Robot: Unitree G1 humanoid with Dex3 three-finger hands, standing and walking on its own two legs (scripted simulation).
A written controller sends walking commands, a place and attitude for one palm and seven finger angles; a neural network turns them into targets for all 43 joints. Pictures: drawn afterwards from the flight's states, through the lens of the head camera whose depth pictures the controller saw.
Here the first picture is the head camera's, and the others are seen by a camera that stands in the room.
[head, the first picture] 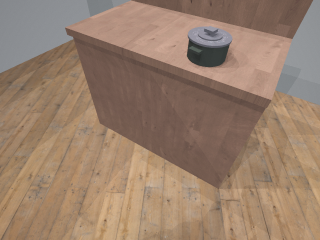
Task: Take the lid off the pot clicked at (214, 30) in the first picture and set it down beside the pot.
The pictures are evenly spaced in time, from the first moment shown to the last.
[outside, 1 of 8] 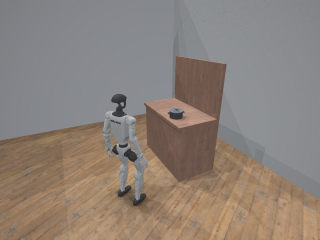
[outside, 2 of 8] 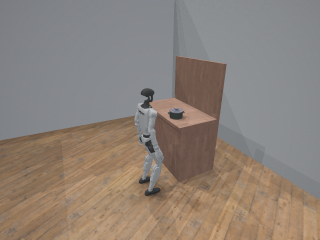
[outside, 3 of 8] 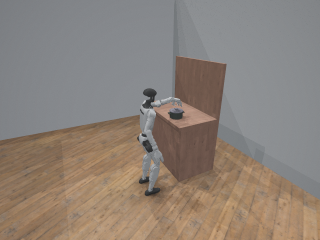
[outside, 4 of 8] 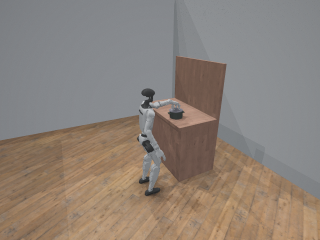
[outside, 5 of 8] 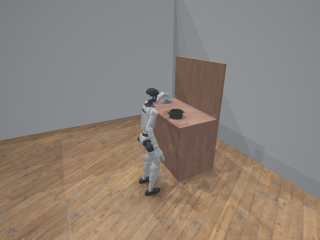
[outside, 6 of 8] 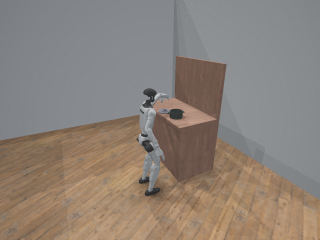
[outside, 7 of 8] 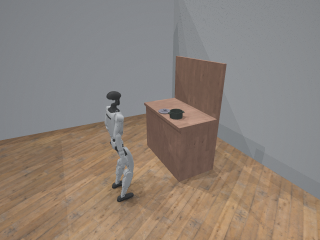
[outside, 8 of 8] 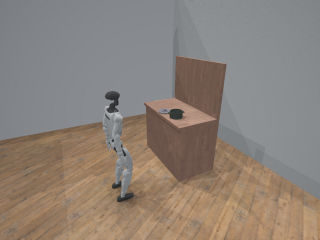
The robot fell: no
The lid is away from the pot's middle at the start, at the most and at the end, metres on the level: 0.00 0.25 0.24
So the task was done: yes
